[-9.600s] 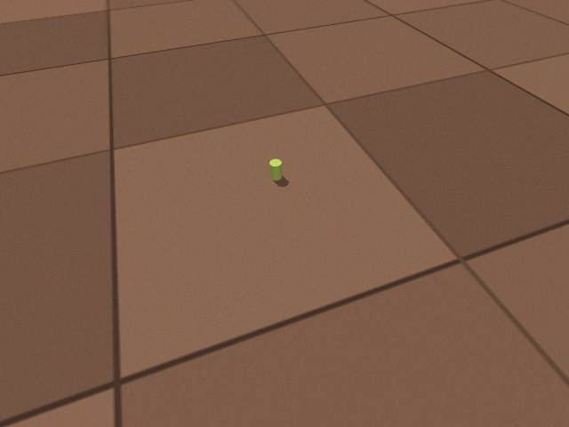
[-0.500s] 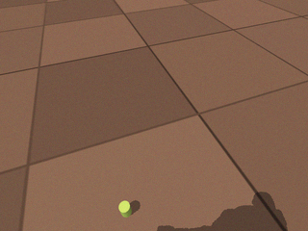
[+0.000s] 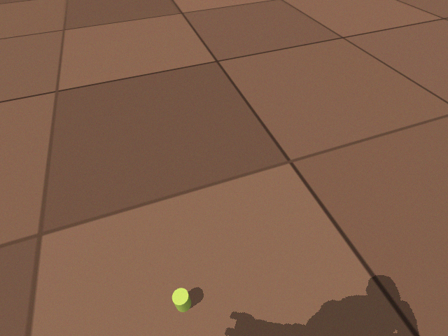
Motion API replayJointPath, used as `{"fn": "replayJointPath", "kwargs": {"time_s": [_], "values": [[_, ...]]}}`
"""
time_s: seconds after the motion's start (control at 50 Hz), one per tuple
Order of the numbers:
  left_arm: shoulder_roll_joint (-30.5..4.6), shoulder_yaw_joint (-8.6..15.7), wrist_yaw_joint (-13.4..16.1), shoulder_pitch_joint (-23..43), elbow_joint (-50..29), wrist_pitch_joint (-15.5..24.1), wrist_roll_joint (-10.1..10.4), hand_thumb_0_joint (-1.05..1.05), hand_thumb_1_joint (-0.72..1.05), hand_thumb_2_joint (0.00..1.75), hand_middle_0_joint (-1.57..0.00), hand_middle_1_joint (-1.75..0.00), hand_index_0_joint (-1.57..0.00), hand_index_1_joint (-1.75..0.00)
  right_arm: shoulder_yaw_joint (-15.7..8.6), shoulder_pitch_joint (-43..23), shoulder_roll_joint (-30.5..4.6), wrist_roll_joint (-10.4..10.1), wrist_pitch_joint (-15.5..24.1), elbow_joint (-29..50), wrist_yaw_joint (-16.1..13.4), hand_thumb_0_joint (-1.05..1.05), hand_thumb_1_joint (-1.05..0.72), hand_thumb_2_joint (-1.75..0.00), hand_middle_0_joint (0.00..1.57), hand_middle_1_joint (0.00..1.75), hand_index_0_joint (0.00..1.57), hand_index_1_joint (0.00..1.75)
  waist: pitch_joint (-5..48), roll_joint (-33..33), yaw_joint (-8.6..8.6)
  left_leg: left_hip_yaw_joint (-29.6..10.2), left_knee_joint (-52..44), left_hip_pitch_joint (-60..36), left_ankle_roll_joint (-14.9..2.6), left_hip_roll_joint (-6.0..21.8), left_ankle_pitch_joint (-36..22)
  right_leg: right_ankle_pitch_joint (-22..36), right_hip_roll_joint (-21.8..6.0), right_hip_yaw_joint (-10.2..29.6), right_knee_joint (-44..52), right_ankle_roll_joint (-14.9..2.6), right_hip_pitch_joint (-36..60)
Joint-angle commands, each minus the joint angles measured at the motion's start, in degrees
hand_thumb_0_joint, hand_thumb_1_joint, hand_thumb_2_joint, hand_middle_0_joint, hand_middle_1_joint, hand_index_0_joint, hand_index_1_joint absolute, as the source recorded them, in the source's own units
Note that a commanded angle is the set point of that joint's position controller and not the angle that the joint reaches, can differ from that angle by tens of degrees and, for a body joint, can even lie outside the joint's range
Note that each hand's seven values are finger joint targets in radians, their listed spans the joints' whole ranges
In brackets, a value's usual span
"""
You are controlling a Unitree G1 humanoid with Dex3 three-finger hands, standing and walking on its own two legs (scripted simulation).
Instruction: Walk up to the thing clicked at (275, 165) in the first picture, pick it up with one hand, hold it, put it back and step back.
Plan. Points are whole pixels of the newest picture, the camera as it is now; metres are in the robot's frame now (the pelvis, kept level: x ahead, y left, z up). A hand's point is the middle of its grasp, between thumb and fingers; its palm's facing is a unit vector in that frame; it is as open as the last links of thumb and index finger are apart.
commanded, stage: walk up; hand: left
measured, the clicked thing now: (182, 300) +0.41 +0.23 -0.72
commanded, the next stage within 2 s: stand in 1.08 s
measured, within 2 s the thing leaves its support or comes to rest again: neither
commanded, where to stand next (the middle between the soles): +0.03 -0.01 m, yaw +0 degrees
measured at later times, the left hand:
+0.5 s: hand out of the picture +0.09 +0.24 -0.14, palm faces +0.02 -0.95 -0.31, open 7.4 cm
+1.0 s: hand out of the picture +0.07 +0.25 -0.14, palm faces +0.03 -0.94 -0.34, open 7.4 cm
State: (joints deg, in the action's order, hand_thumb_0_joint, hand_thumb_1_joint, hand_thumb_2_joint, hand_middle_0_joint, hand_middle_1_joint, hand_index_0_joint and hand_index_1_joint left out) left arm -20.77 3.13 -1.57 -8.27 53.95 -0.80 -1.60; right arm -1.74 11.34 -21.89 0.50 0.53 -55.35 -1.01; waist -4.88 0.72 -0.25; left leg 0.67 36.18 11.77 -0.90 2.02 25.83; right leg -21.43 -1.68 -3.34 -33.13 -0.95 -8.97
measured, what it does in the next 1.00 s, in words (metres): stands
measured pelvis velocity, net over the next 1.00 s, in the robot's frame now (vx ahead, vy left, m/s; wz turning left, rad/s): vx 0.01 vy -0.01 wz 0.02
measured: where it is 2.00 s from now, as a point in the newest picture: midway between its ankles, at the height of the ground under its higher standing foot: outside the picture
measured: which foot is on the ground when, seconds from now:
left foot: down 0.00-1.00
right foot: down 0.00-1.00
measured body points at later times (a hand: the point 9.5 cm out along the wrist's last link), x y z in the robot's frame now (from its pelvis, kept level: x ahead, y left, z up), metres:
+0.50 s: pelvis +0.01 -0.01 +0.01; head +0.02 +0.00 +0.46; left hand +0.09 +0.29 -0.12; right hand +0.08 -0.31 -0.11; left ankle -0.01 +0.12 -0.73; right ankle +0.00 -0.13 -0.73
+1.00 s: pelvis +0.01 -0.01 +0.02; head +0.01 +0.00 +0.47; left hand +0.07 +0.30 -0.12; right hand +0.10 -0.30 -0.11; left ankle -0.01 +0.12 -0.73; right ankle +0.00 -0.13 -0.73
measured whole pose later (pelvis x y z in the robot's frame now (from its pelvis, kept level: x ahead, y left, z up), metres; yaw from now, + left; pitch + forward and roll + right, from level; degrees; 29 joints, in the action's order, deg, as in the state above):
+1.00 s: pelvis +0.01 -0.01 +0.02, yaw +1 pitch -2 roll +0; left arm -20.0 1.9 -0.5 -6.0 65.3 0.2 -0.7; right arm -0.3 6.4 -19.7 0.5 0.7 -63.1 0.0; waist -3.1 0.2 0.6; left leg -0.3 18.9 4.7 0.5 0.6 11.7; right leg -11.4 -1.4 -2.6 -18.7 0.5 -4.8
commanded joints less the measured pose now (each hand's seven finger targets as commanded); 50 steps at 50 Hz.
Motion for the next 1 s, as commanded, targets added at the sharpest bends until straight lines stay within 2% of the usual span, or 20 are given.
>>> {"fn": "replayJointPath", "kwargs": {"time_s": [0.0,0.02,0.04,0.06,0.08,0.12,0.14,0.16,0.18,0.2,0.22,0.24,0.28,0.3,0.32,0.34,0.36,0.42,0.46,0.98], "values": [[-11.25,2.26,0.87,6.76,-6.18,0.85,0.51,0.00,0.90,0.90,-0.20,-0.30,-0.20,-0.30,-3.66,6.17,-12.12,1.05,3.31,1.48,-0.42,0.00,-0.90,-0.90,0.20,0.30,0.20,0.30,3.60,1.23,-2.96,-6.33,-15.46,-9.21,-2.72,5.57,-29.57,23.10,-5.04,4.04,-1.25,-3.04,-7.01],[-9.21,1.85,0.78,5.83,-6.04,0.57,1.03,0.00,0.90,0.90,-0.20,-0.30,-0.20,-0.30,-4.27,5.78,-15.52,1.43,3.81,2.00,-0.68,0.00,-0.90,-0.90,0.20,0.30,0.20,0.30,5.73,-4.02,-2.01,-18.69,-17.94,-11.93,-7.06,13.96,-36.55,13.73,-0.59,2.01,-5.31,0.23,-10.22],[-10.48,2.40,1.00,3.77,-4.83,-0.12,1.16,0.00,0.90,0.90,-0.20,-0.30,-0.20,-0.30,-4.22,4.25,-16.80,0.70,4.06,2.68,-0.62,0.00,-0.90,-0.90,0.20,0.30,0.20,0.30,4.58,-6.59,-1.08,-22.46,-17.49,-8.52,-13.94,19.13,-39.14,-10.65,0.77,3.62,-9.32,0.38,-9.32],[-10.47,2.39,1.06,3.84,-5.02,-0.04,1.25,0.00,0.90,0.90,-0.20,-0.30,-0.20,-0.30,-4.44,3.66,-17.10,1.09,4.08,2.74,-0.57,0.00,-0.90,-0.90,0.20,0.30,0.20,0.30,3.64,-6.88,-0.85,-22.12,-17.22,-8.70,-15.42,20.12,-40.86,-14.74,-0.62,5.17,-9.73,-0.05,-10.38],[-9.80,2.35,0.97,3.97,-4.91,0.10,1.22,0.00,0.90,0.90,-0.20,-0.30,-0.20,-0.30,-4.26,2.77,-16.50,1.25,3.99,3.01,-0.79,0.00,-0.90,-0.90,0.20,0.30,0.20,0.30,3.47,-7.51,-0.39,-18.17,-15.48,-10.25,-14.14,17.93,-44.29,-14.08,-0.72,5.48,-8.81,-0.60,-11.10],[-9.25,2.07,1.01,1.07,-3.00,0.80,1.60,0.00,0.90,0.90,-0.20,-0.30,-0.20,-0.30,-3.44,-1.29,-14.56,1.15,3.56,3.88,-1.01,0.00,-0.90,-0.90,0.20,0.30,0.20,0.30,4.52,-10.46,1.45,-10.66,-11.15,-10.82,-8.86,12.44,-44.26,-3.51,-1.18,4.50,1.90,-0.89,-7.85],[-9.20,2.06,1.05,-1.05,-1.55,1.19,1.30,0.00,0.90,0.90,-0.20,-0.30,-0.20,-0.30,-3.26,-3.18,-14.12,0.65,3.00,4.13,-0.94,0.00,-0.90,-0.90,0.20,0.30,0.20,0.30,5.71,-9.36,2.57,-7.28,-9.10,-7.63,-6.06,9.88,-40.37,7.14,-1.09,3.75,10.49,-0.82,-1.74],[-10.88,2.46,1.19,-2.17,-0.23,1.65,0.86,0.00,0.90,0.90,-0.20,-0.30,-0.20,-0.30,-2.60,-3.76,-12.17,-0.12,2.44,4.17,-0.74,0.00,-0.90,-0.90,0.20,0.30,0.20,0.30,7.65,-4.89,2.81,-3.79,-6.30,-2.81,-2.95,6.62,-35.75,19.51,-2.72,5.71,12.43,-1.11,5.78],[-13.48,3.00,1.60,-2.82,0.17,2.08,0.36,0.00,0.90,0.90,-0.20,-0.30,-0.20,-0.30,-2.03,-3.56,-10.18,-0.74,1.95,4.77,-0.56,0.00,-0.90,-0.90,0.20,0.30,0.20,0.30,8.36,0.60,2.43,-1.63,-2.50,3.09,-0.45,2.69,-26.81,25.26,-7.90,12.49,13.95,-3.36,10.03],[-15.35,2.87,1.61,-0.39,-0.80,2.22,0.60,0.00,0.90,0.90,-0.20,-0.30,-0.20,-0.30,-1.44,-2.84,-7.74,-0.99,1.22,4.50,-0.47,0.00,-0.90,-0.90,0.20,0.30,0.20,0.30,6.77,4.55,1.70,1.30,-1.89,4.49,1.15,-1.32,-6.12,20.37,-14.43,17.63,17.09,-7.56,6.05],[-15.87,2.64,1.32,2.52,-1.63,2.18,0.28,0.00,0.90,0.90,-0.20,-0.30,-0.20,-0.30,-1.79,-1.58,-8.48,-0.55,0.72,3.23,-0.48,0.00,-0.90,-0.90,0.20,0.30,0.20,0.30,5.50,5.97,0.94,-0.11,0.93,0.12,0.82,-1.73,3.66,16.50,-16.59,19.20,16.65,-11.25,-0.04],[-14.49,2.34,1.27,3.94,-1.83,2.04,0.21,0.00,0.90,0.90,-0.20,-0.30,-0.20,-0.30,-1.96,-1.11,-8.77,-0.06,0.74,2.21,-0.33,0.00,-0.90,-0.90,0.20,0.30,0.20,0.30,3.79,5.83,0.30,-1.59,-0.13,0.56,0.40,-1.45,3.82,15.62,-15.36,18.03,15.89,-11.05,-0.78],[-12.80,1.68,1.67,4.81,-1.52,2.05,0.55,0.00,0.90,0.90,-0.20,-0.30,-0.20,-0.30,-1.80,-0.20,-8.63,0.00,1.34,0.83,-0.07,0.00,-0.90,-0.90,0.20,0.30,0.20,0.30,2.94,7.26,-0.44,-1.89,-7.20,0.41,0.43,-0.40,-5.67,22.95,-12.29,12.99,13.42,-8.15,0.74],[-12.48,1.53,1.64,5.94,-1.26,2.03,0.76,0.00,0.90,0.90,-0.20,-0.30,-0.20,-0.30,-1.89,1.65,-8.88,0.06,1.77,-0.32,0.01,0.00,-0.90,-0.90,0.20,0.30,0.20,0.30,5.42,7.06,-1.78,-2.70,-12.77,-4.63,0.06,1.15,-16.87,26.28,-10.87,10.24,11.28,-5.89,-0.10],[-11.55,1.38,1.54,5.55,-1.22,1.91,1.32,0.00,0.90,0.90,-0.20,-0.30,-0.20,-0.30,-2.27,1.94,-10.13,0.42,2.09,-0.90,-0.01,0.00,-0.90,-0.90,0.20,0.30,0.20,0.30,7.62,5.36,-1.24,-5.11,-14.65,-8.76,-0.82,3.19,-26.08,26.37,-7.98,7.96,8.85,-3.41,-0.71],[-10.42,1.12,1.44,4.74,-0.72,1.64,1.85,0.00,0.90,0.90,-0.20,-0.30,-0.20,-0.30,-2.41,0.20,-11.43,0.80,2.38,-0.48,-0.03,0.00,-0.90,-0.90,0.20,0.30,0.20,0.30,8.06,2.47,-0.04,-9.71,-16.15,-8.19,-2.41,6.40,-28.91,20.71,-4.70,5.97,8.06,-1.29,-0.81],[-10.35,1.21,1.48,3.76,0.33,1.44,1.77,0.00,0.90,0.90,-0.20,-0.30,-0.20,-0.30,-2.40,-2.34,-12.75,0.21,2.42,-0.43,0.19,0.00,-0.90,-0.90,0.20,0.30,0.20,0.30,7.12,0.01,1.11,-10.45,-15.45,-5.87,-3.71,7.81,-27.48,13.94,-3.53,5.28,10.32,-0.61,1.38],[-11.21,1.22,1.63,4.81,2.11,1.98,1.36,0.00,0.90,0.90,-0.20,-0.30,-0.20,-0.30,-1.56,-4.44,-10.95,0.09,2.07,-1.19,0.22,0.00,-0.90,-0.90,0.20,0.30,0.20,0.30,5.84,-1.15,0.73,-5.84,-15.35,-4.96,-1.55,4.80,-27.74,19.19,-4.88,6.36,12.87,-1.36,4.44],[-11.45,1.12,1.69,4.88,3.28,2.13,1.47,0.00,0.90,0.90,-0.20,-0.30,-0.20,-0.30,-1.30,-4.71,-10.53,0.11,1.91,-1.83,0.24,0.00,-0.90,-0.90,0.20,0.30,0.20,0.30,5.40,-2.50,0.63,-5.50,-16.24,-4.59,-1.05,4.25,-26.81,20.91,-5.17,6.49,13.47,-1.49,5.04],[-10.78,0.61,1.74,5.61,7.35,2.40,0.89,0.00,0.90,0.90,-0.20,-0.30,-0.20,-0.30,-1.11,-7.83,-9.72,0.07,1.67,-4.09,0.34,0.00,-0.90,-0.90,0.20,0.30,0.20,0.30,6.08,-0.19,0.53,-5.18,-19.43,-6.63,-0.71,4.51,-25.76,20.56,-5.48,6.09,17.11,-0.13,5.27]]}}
